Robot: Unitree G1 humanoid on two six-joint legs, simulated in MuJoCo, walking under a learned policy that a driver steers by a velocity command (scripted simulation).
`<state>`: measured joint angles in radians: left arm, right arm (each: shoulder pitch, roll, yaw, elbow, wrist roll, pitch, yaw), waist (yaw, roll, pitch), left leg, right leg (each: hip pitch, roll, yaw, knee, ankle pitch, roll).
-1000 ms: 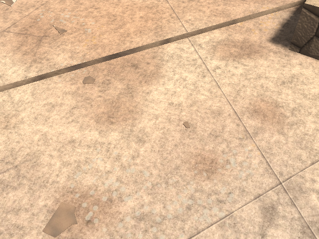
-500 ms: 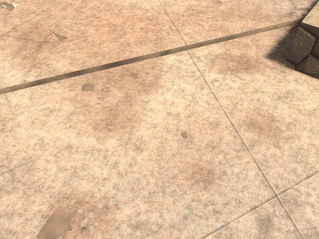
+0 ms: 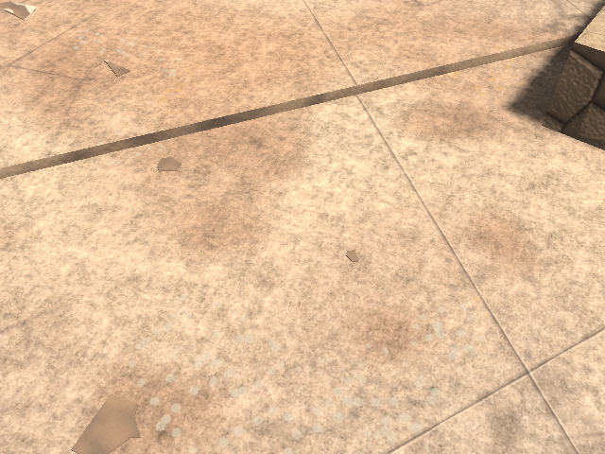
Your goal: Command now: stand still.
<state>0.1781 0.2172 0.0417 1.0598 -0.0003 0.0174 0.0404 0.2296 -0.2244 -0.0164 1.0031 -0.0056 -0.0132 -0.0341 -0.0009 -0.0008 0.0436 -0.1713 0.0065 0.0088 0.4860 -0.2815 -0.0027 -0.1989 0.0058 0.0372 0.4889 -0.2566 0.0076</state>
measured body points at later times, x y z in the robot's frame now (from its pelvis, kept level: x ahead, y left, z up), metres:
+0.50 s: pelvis +0.12 -0.02 +0.00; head +0.13 -0.03 +0.45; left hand +0.02 +0.21 -0.14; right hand +0.25 -0.28 -0.13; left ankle +0.18 +0.13 -0.67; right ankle +0.02 -0.12 -0.74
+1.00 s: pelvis +0.39 +0.07 +0.01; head +0.41 +0.09 +0.46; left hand +0.48 +0.38 -0.09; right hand +0.53 -0.18 -0.11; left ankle +0.37 +0.12 -0.74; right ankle +0.58 -0.09 -0.67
